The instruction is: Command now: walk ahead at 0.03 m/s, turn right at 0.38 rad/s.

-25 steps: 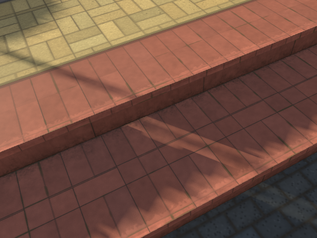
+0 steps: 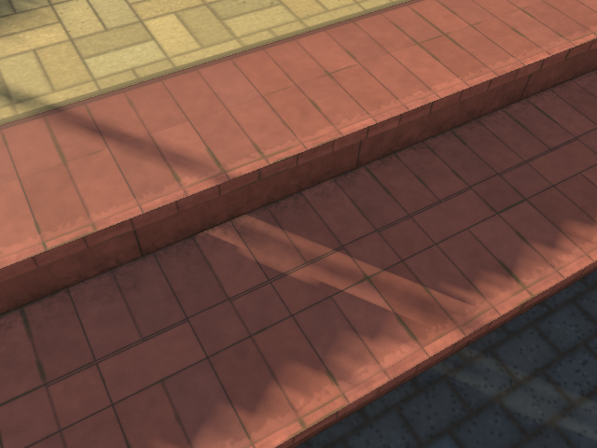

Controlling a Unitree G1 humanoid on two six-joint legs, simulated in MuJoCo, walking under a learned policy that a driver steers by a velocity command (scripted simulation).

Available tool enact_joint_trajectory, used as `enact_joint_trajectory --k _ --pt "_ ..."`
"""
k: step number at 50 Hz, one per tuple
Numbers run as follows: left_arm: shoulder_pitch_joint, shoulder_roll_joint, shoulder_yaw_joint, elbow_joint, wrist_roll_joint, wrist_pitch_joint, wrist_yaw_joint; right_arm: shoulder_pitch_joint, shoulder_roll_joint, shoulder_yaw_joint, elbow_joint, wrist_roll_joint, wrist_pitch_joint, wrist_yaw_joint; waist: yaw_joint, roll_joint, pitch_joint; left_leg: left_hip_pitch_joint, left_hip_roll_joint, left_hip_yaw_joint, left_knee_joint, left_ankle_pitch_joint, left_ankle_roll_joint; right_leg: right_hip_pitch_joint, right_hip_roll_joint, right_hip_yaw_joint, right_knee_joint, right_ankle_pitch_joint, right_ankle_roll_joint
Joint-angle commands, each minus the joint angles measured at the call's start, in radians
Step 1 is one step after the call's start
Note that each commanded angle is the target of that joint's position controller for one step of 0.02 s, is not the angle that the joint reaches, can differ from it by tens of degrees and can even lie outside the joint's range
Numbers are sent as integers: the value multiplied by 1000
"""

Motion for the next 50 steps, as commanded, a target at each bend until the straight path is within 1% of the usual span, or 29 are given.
enact_joint_trajectory --k 1,5,7,8,9,10,11,12,13,14,15,16,19,23,26,31,33,34,36,37,38,39,40,41,43,44,46,48,50 --pt "-3 55 15 -64 3 3 -10 38 -154 -44 -29 -8 -2 -6 -30 157 -49 15 292 -158 -126 148 172 -14 -17 -15 -32 14 -5" --pt "-15 63 18 -97 -5 6 -24 26 -190 -60 -27 -9 -1 8 -30 165 -88 24 327 -141 -58 233 164 61 -9 -46 -149 11 -34" --pt "14 60 20 -103 -7 0 -31 3 -211 -68 -30 -5 6 11 -6 149 -100 3 321 -109 13 216 123 143 11 -73 -281 75 -56" --pt "35 67 22 -101 -6 -10 -32 6 -211 -70 -26 -4 12 12 8 114 -104 -39 295 -77 80 137 77 213 26 -63 -395 157 -70" --pt "50 119 34 -102 2 -22 -27 50 -187 -69 -16 -9 21 20 7 -31 -87 -111 227 -5 241 -22 4 261 -42 84 -565 209 -92" --pt "40 274 67 -136 1 -31 -18 59 -107 -49 -70 -7 32 24 -20 -316 -67 -361 33 75 483 -421 -86 324 -337 506 -652 486 -199" --pt "116 286 79 -112 -4 -24 -10 -29 -138 -51 -88 -11 47 10 48 -196 -67 -372 2 -79 633 -473 -84 262 -367 524 -657 586 -303" --pt "104 244 72 -105 -10 -17 -4 -18 -145 -52 -84 -6 51 16 11 -106 -62 -377 30 -128 678 -383 -77 252 -297 449 -661 369 -302" --pt "39 197 60 -116 -16 -8 -4 -4 -159 -58 -72 -4 42 29 -18 -70 -34 -390 53 -145 646 -279 -69 238 -226 402 -699 84 -259" --pt "-11 171 52 -135 -18 -3 -5 -9 -180 -65 -67 -12 31 40 -27 -94 -22 -408 57 -139 623 -217 -66 252 -181 396 -737 -81 -226" --pt "-23 153 46 -144 -19 -6 -3 -1 -190 -69 -58 -26 25 51 -23 -119 -23 -414 55 -130 627 -167 -72 274 -156 387 -761 -93 -221" --pt "-7 147 43 -143 -19 -13 -5 -3 -187 -70 -54 -28 20 60 -18 -98 -36 -419 51 -131 626 -136 -77 303 -149 386 -768 -61 -220" --pt "67 177 52 -115 -20 -46 -9 -30 -157 -64 -58 -24 5 68 -3 -36 -44 -457 51 -139 569 -77 -95 381 -144 385 -759 46 -224" --pt "114 181 53 -96 -16 -66 -8 -69 -157 -62 -70 -20 -9 67 17 -68 -32 -474 49 -137 453 -61 -114 397 -135 402 -764 55 -241" --pt "148 176 50 -76 -12 -78 -6 -109 -142 -55 -82 -18 -22 69 37 -63 -25 -450 54 -127 358 -37 -116 391 -138 398 -764 95 -248" --pt "178 179 46 -49 -6 -98 -8 -169 -138 -43 -113 -11 -43 77 57 -55 0 -372 49 -111 233 -38 -83 358 -149 397 -737 168 -252" --pt "173 174 44 -42 -4 -103 -4 -135 -126 -38 -117 -5 -49 72 36 -71 -13 -257 30 -96 203 -52 -61 308 -153 386 -709 261 -247" --pt "151 176 43 -45 -7 -104 -2 -87 -128 -39 -106 -6 -53 67 5 -71 -17 -160 14 -82 178 -67 -48 260 -144 374 -685 354 -237" --pt "108 176 40 -51 -21 -112 -1 78 -145 -52 -55 -15 -64 49 -89 -16 -60 108 -31 -69 45 -25 -25 175 -92 325 -530 615 -191" --pt "90 151 33 -57 -25 -124 -4 201 -195 -70 -27 -25 -75 34 -147 46 -128 287 58 -168 -5 -46 2 99 -27 256 -336 631 -151" --pt "75 69 9 -100 -33 -134 -7 328 -297 -89 -24 -45 -79 20 -178 221 -211 446 309 -515 -121 -238 79 -74 86 149 -35 361 -99" --pt "154 77 14 -91 -16 -125 -8 325 -342 -104 14 -32 -66 29 -109 278 -157 394 429 -809 -210 -313 159 -244 167 118 110 -92 -93" --pt "148 114 20 -67 9 -113 -8 246 -248 -86 -3 -17 -62 44 -65 123 -53 282 406 -742 -191 -445 169 -276 83 167 216 -37 -109" --pt "110 111 18 -68 14 -115 -23 162 -178 -70 -26 -11 -63 55 -49 75 9 196 347 -629 -210 -409 152 -286 51 160 239 56 -103" --pt "78 100 15 -76 21 -110 -43 126 -118 -51 -25 -5 -73 57 -19 105 22 135 260 -445 -248 -184 106 -265 1 119 202 167 -76" --pt "80 89 11 -68 26 -102 -48 145 -116 -51 -12 -5 -80 58 -17 123 0 146 235 -391 -233 -15 109 -264 2 80 243 195 -55" --pt "59 68 4 -80 28 -94 -54 202 -122 -54 20 6 -93 64 -10 115 -24 153 227 -313 -212 232 124 -288 -18 44 256 215 -29" --pt "-35 49 -5 -115 28 -91 -59 244 -119 -54 40 14 -94 67 -22 103 -15 146 208 -274 -205 378 138 -325 -45 -6 194 243 -7" --pt "-139 30 -17 -155 23 -90 -61 269 -109 -50 50 14 -89 61 -42 111 1 120 173 -239 -194 496 129 -303 -41 -45 46 288 12"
